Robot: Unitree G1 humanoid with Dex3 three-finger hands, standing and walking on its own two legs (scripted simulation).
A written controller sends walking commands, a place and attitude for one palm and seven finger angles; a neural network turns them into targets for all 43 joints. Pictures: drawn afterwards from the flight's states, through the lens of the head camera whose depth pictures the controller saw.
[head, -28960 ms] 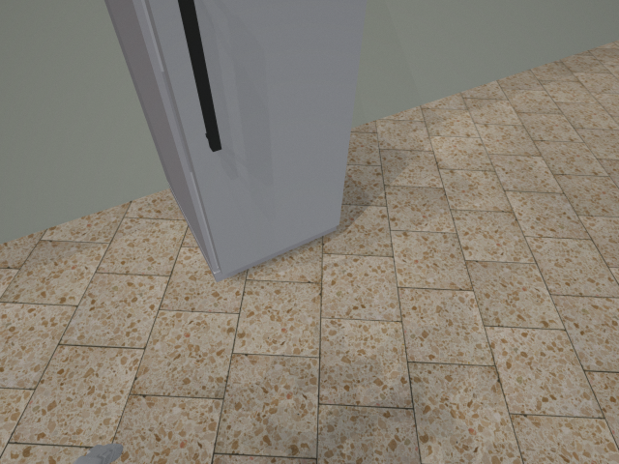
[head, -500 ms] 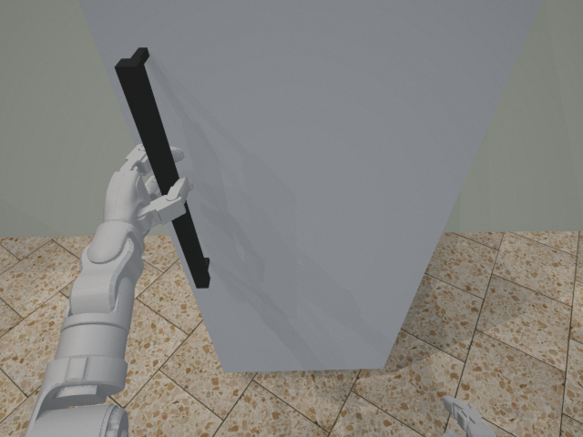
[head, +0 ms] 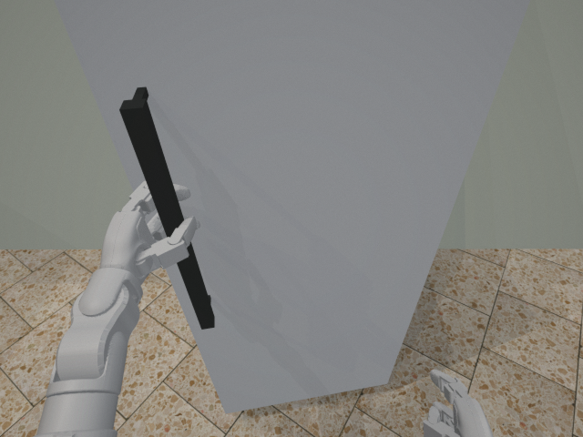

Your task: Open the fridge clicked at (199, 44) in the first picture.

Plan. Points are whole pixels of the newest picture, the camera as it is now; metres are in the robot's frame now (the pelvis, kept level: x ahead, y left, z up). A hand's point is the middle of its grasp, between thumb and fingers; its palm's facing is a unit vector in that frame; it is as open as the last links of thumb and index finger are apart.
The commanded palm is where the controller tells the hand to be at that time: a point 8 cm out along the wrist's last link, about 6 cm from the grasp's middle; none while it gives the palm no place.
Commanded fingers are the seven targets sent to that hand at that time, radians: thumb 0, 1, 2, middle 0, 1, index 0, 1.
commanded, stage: walk backward, drawing the door open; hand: left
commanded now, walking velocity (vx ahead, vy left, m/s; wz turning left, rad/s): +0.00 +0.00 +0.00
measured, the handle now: (182, 233) +0.37 +0.19 +0.12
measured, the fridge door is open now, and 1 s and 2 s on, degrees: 11 38 72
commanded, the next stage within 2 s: none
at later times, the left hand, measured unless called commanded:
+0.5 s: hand (203, 325) +0.20 +0.11 +0.15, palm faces +0.05 -0.98 -0.18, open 7.0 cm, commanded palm +0.17 +0.16 +0.16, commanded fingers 0.00 0.90 0.90 -0.45 -1.40 -0.45 -1.40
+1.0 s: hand (257, 389) +0.14 +0.04 +0.15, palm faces +0.31 -0.92 -0.23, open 7.2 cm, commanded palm +0.09 +0.08 +0.16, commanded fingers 0.00 0.90 0.90 -0.45 -1.40 -0.45 -1.40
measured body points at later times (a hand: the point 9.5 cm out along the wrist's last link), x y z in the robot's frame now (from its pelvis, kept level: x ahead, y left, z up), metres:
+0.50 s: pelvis -0.06 -0.01 +0.00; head -0.05 -0.04 +0.45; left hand +0.19 +0.16 +0.16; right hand +0.11 -0.22 -0.10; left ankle +0.02 +0.12 -0.74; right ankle -0.05 -0.09 -0.74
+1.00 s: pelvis -0.07 -0.15 -0.02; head -0.05 -0.17 +0.43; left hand +0.12 +0.09 +0.16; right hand +0.13 -0.34 -0.13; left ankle +0.02 +0.12 -0.73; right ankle -0.06 -0.13 -0.74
